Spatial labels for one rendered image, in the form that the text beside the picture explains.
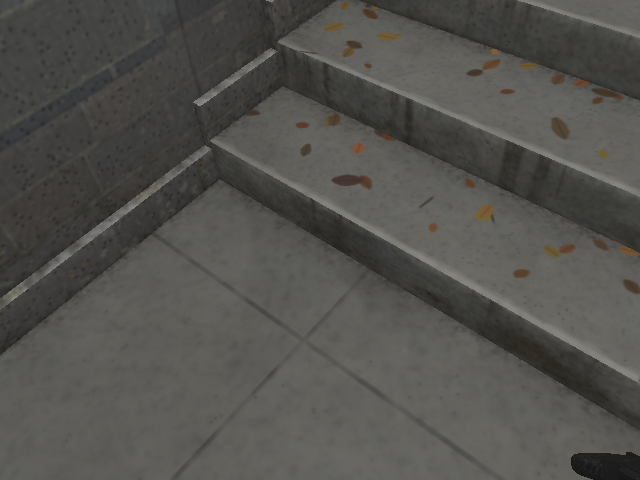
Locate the robot right hand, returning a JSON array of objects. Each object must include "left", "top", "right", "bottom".
[{"left": 571, "top": 452, "right": 640, "bottom": 480}]

